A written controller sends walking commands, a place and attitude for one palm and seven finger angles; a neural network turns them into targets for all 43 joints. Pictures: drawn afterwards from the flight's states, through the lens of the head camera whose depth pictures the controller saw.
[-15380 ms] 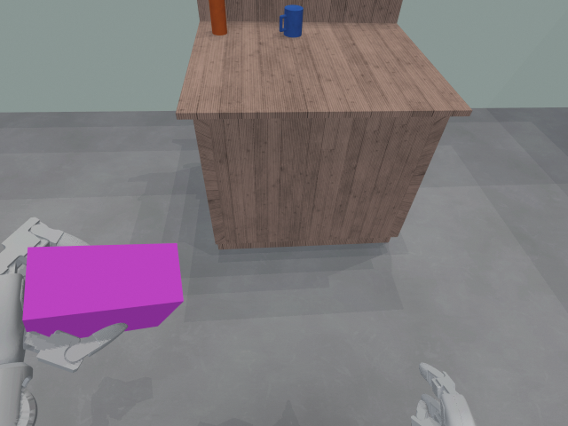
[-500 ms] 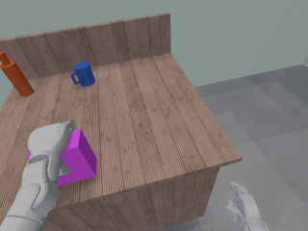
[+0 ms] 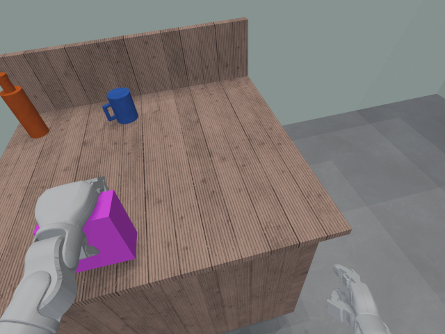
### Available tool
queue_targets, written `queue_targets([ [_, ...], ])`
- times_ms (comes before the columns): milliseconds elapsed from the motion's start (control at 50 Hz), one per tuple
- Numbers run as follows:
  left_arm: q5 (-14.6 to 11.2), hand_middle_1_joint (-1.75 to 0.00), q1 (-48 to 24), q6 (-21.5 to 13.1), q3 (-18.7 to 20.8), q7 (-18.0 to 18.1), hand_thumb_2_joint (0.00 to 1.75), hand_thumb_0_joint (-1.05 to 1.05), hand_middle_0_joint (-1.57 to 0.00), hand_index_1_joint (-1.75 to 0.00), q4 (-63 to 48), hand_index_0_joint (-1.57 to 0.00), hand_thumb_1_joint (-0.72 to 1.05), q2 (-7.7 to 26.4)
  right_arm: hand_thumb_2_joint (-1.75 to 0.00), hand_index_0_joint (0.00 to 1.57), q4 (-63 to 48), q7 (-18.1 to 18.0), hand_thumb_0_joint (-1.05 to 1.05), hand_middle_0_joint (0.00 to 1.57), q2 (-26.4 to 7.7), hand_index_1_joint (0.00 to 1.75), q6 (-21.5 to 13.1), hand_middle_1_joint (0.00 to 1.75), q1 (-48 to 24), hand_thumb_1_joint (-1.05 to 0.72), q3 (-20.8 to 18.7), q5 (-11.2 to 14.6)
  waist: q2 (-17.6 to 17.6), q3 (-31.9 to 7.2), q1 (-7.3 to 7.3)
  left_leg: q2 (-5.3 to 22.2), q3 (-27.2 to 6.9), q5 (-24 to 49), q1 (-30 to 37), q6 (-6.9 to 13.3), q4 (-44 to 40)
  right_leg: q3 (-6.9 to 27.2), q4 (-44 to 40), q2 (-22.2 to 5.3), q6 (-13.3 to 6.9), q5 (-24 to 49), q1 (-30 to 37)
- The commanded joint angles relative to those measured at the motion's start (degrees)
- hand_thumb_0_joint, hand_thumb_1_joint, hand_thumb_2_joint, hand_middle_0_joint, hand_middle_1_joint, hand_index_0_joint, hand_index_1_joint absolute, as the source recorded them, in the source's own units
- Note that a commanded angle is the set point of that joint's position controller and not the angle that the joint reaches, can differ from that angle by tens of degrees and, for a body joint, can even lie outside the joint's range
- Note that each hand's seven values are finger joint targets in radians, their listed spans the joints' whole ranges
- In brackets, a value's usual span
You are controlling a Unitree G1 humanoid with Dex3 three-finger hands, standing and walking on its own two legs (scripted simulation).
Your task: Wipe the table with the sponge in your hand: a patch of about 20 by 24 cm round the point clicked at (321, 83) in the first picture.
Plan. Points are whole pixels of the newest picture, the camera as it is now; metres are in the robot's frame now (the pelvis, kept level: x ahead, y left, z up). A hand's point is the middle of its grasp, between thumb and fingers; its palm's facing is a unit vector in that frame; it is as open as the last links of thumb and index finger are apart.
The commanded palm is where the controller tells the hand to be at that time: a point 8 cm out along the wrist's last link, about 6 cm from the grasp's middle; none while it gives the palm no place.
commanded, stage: lower the sponge onto the table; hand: left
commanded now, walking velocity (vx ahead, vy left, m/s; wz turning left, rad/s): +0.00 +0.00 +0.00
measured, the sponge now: (97, 239) +0.25 +0.29 +0.03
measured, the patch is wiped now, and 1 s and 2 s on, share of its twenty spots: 0.00 0.10 0.35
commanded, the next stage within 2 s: wipe forward along the first lane in 0.78 s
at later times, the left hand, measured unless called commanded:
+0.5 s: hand (94, 227) +0.25 +0.29 +0.07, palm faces -0.03 -0.07 -1.00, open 10.6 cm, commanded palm +0.23 +0.29 +0.13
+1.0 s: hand (99, 225) +0.26 +0.29 +0.06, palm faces -0.03 -0.05 -1.00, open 10.6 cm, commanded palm +0.25 +0.28 +0.11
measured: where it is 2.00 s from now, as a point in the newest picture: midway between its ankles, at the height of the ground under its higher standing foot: outside the picture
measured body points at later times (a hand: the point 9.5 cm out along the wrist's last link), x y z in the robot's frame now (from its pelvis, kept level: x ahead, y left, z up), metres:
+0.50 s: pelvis -0.01 +0.00 +0.00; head -0.01 -0.03 +0.45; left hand +0.25 +0.29 +0.12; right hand +0.22 -0.21 -0.09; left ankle +0.03 +0.14 -0.74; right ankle -0.01 -0.13 -0.74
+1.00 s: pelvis +0.00 +0.00 +0.00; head +0.00 -0.04 +0.45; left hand +0.26 +0.29 +0.11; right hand +0.23 -0.22 -0.10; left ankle +0.03 +0.14 -0.74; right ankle -0.01 -0.13 -0.74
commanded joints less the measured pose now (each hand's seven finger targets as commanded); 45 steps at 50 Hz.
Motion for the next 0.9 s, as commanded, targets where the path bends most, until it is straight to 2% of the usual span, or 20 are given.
queue_targets([
  [0,1.61,-1.6,-15.34,-0.78,10.61,2.41,1.3,0.0,-1.2,-1.6,-10.82,-1.2,0.1,15.53,-0.9,0.2,-9.86,-0.72,0.0,0.2,-5.96,0.3,-3.47,0.3,-11.92,-0.9,-1.86,-0.14,-1.43,-11.04,-0.22,-3.21,1.22,9.9,6.57,3.48,-1.77,1.69,-4.94,2.56,-3.67,9.7,-1.1],
  [20,1.55,-1.6,-16.44,-1.42,7.09,2.19,1.3,0.0,-1.2,-1.6,-12.22,-1.2,0.1,11.94,-0.9,0.2,-10.5,-0.71,0.0,0.2,-5.43,0.3,-3.75,0.3,-11.13,-0.9,-1.77,-0.25,-0.22,-12.55,-0.69,-3.19,1.77,10.23,6.67,3.7,-1.59,-0.45,-4.41,2.16,-3.34,10.0,-0.66],
  [120,1.93,-1.6,-16.11,-3.54,7.29,3.18,1.3,0.0,-1.2,-1.6,-11.54,-1.2,0.1,11.73,-0.9,0.2,-10.18,-0.97,0.0,0.2,-5.3,0.3,-4.48,0.3,-10.28,-0.9,-2.24,-0.47,-0.12,-12.05,-0.57,-3.09,1.74,9.22,7.03,3.82,-1.54,-0.29,-4.88,2.37,-3.49,8.38,-1.68],
  [140,2.17,-1.6,-16.49,-3.84,8.39,3.6,1.3,0.0,-1.2,-1.6,-10.33,-1.2,0.1,12.79,-0.9,0.2,-9.6,-0.99,0.0,0.2,-5.48,0.3,-4.55,0.3,-9.81,-0.9,-2.39,-0.49,-2.28,-12.2,-0.72,-2.97,1.48,9.61,6.99,3.58,-1.51,0.22,-4.87,2.37,-3.4,8.83,-1.85],
  [200,2.36,-1.6,-15.38,-3.78,11.87,4.97,1.3,0.0,-1.2,-1.6,-10.1,-1.2,0.1,15.69,-0.9,0.2,-9.44,-1.04,0.0,0.2,-5.87,0.3,-4.36,0.3,-10.69,-0.9,-2.57,-0.55,-0.51,-12.13,0.16,-3.08,1.2,9.38,6.85,3.35,-1.83,1.76,-5.0,2.7,-3.89,8.56,-1.24],
  [220,2.71,-1.6,-17.6,-3.56,8.8,5.12,1.3,0.0,-1.2,-1.6,-9.34,-1.2,0.1,12.73,-0.9,0.2,-9.39,-1.06,0.0,0.2,-5.45,0.3,-4.27,0.3,-10.29,-0.9,-2.31,-0.53,-0.15,-12.36,-0.56,-2.99,1.77,8.77,6.25,3.34,-1.93,-0.36,-4.78,2.41,-3.56,7.76,-1.66],
  [300,2.81,-1.6,-19.41,-2.87,8.54,5.95,1.3,0.0,-1.2,-1.6,-8.34,-1.2,0.1,12.93,-0.9,0.2,-9.2,-1.2,0.0,0.2,-5.57,0.3,-4.34,0.3,-11.22,-0.9,-2.35,-0.17,1.23,-11.81,-0.48,-3.13,1.34,6.71,6.46,3.17,-2.64,0.98,-5.2,2.76,-3.86,5.61,-2.4],
  [320,2.94,-1.6,-20.26,-2.9,6.02,5.94,1.3,0.0,-1.2,-1.6,-8.28,-1.2,0.1,10.53,-0.9,0.2,-9.48,-1.07,0.0,0.2,-5.29,0.3,-4.62,0.3,-10.61,-0.9,-2.32,-0.13,1.81,-12.8,-0.82,-3.16,1.79,7.35,6.37,3.38,-2.23,-0.56,-4.62,2.48,-3.69,6.42,-2.26],
  [400,3.09,-1.6,-18.17,-2.49,7.14,5.84,1.3,0.0,-1.2,-1.6,-6.86,-1.2,0.1,11.44,-0.9,0.2,-9.33,-0.91,0.0,0.2,-5.64,0.3,-4.49,0.3,-10.92,-0.9,-2.53,-0.17,-0.78,-12.37,-0.36,-3.08,1.12,6.84,6.02,3.33,-2.57,0.55,-4.75,2.87,-3.79,5.96,-2.11],
  [420,3.16,-1.6,-19.47,-2.53,4.1,5.67,1.3,0.0,-1.2,-1.6,-6.98,-1.2,0.1,8.55,-0.9,0.2,-9.67,-0.88,0.0,0.2,-5.4,0.3,-4.62,0.3,-10.26,-0.9,-2.37,-0.18,-0.6,-13.19,-0.99,-3.03,1.72,7.07,5.8,3.58,-2.38,-0.94,-4.24,2.6,-3.53,6.63,-2.16],
  [500,3.66,-1.6,-18.68,-2.28,8.26,6.31,1.3,0.0,-1.2,-1.6,-4.92,-1.2,0.1,12.77,-0.9,0.2,-8.91,-0.87,0.0,0.2,-6.06,0.3,-4.18,0.3,-10.41,-0.9,-2.55,-0.28,-1.23,-11.81,-0.24,-3.1,1.26,6.46,5.46,3.37,-2.45,0.93,-4.78,2.89,-3.86,5.89,-2.35],
  [540,3.91,-1.6,-19.99,-2.38,5.12,6.43,1.3,0.0,-1.2,-1.6,-4.71,-1.2,0.1,9.41,-0.9,0.2,-9.17,-0.71,0.0,0.2,-5.49,0.3,-4.33,0.3,-10.15,-0.9,-2.48,-0.02,-1.59,-12.17,-0.93,-2.99,1.65,7.11,5.15,3.34,-2.18,-0.52,-4.23,2.52,-3.5,6.47,-2.81],
  [580,3.36,-1.6,-16.77,-2.33,5.52,6.73,1.3,0.0,-1.2,-1.6,-4.22,-1.2,0.1,9.06,-0.9,0.2,-9.28,-0.61,0.0,0.2,-5.77,0.3,-4.35,0.3,-9.93,-0.9,-2.94,-0.1,-1.83,-12.97,-0.34,-3.0,1.77,7.58,5.51,3.51,-1.76,-0.36,-4.25,2.41,-3.38,7.32,-2.2],
  [600,3.38,-1.6,-16.54,-2.09,8.32,6.99,1.3,0.0,-1.2,-1.6,-3.77,-1.2,0.1,11.7,-0.9,0.2,-9.03,-0.63,0.0,0.2,-6.05,0.3,-4.26,0.3,-10.09,-0.9,-2.86,-0.11,-2.05,-12.61,-0.09,-2.98,1.32,7.38,5.4,3.34,-1.91,0.66,-4.27,2.91,-3.82,6.76,-2.23],
  [620,3.22,-1.6,-16.95,-1.87,4.98,6.78,1.3,0.0,-1.2,-1.6,-3.87,-1.2,0.1,8.27,-0.9,0.2,-9.58,-0.56,0.0,0.2,-5.66,0.3,-4.23,0.3,-9.78,-0.9,-2.59,-0.08,-1.96,-12.91,-0.56,-2.98,1.81,7.54,4.75,3.51,-1.89,-1.01,-3.78,2.62,-3.47,7.35,-2.15],
  [700,3.54,-1.6,-16.5,-1.24,7.1,6.69,1.3,0.0,-1.2,-1.6,-1.96,-1.2,0.1,10.82,-0.9,0.2,-8.91,-0.51,0.0,0.2,-6.32,0.3,-3.89,0.3,-10.19,-0.9,-2.79,0.08,-2.53,-11.2,-0.35,-3.12,1.46,6.96,4.51,3.41,-1.55,0.77,-4.21,2.84,-3.73,6.82,-3.12],
  [720,3.48,-1.6,-16.47,-1.23,4.15,6.4,1.3,0.0,-1.2,-1.6,-2.54,-1.2,0.1,7.61,-0.9,0.2,-9.49,-0.39,0.0,0.2,-5.98,0.3,-3.96,0.3,-9.52,-0.9,-2.79,0.09,-2.56,-12.29,-0.84,-3.12,2.0,7.67,4.16,3.68,-1.18,-0.83,-3.57,2.58,-3.43,7.96,-2.71],
  [800,3.39,-1.6,-15.05,-1.48,4.2,6.38,1.3,0.0,-1.2,-1.6,-3.0,-1.2,0.1,7.45,-0.9,0.2,-9.42,-0.06,0.0,0.2,-6.01,0.3,-3.87,0.3,-9.96,-0.9,-2.88,0.12,-2.11,-11.96,-0.73,-3.06,1.59,7.92,4.46,3.45,-0.93,0.38,-3.32,2.85,-3.71,8.36,-3.43],
  [820,3.35,-1.6,-14.88,-1.5,2.16,6.24,1.3,0.0,-1.2,-1.6,-2.8,-1.2,0.1,5.25,-0.9,0.2,-9.78,0.02,0.0,0.2,-5.79,0.3,-3.97,0.3,-9.26,-0.9,-2.96,0.15,-2.97,-11.96,-1.02,-2.99,1.9,8.02,4.02,3.71,-0.58,-0.99,-2.94,2.64,-3.41,8.66,-3.68],
  [880,3.26,-1.6,-14.02,-1.64,2.94,6.29,1.3,0.0,-1.2,-1.6,-1.46,-1.2,0.1,6.16,-0.9,0.2,-9.27,0.07,0.0,0.2,-6.26,0.3,-3.72,0.3,-9.24,-0.9,-3.23,0.16,-5.64,-11.97,-1.16,-3.0,2.05,8.34,3.61,3.69,-0.06,-0.12,-2.93,2.38,-3.11,10.45,-3.58],
])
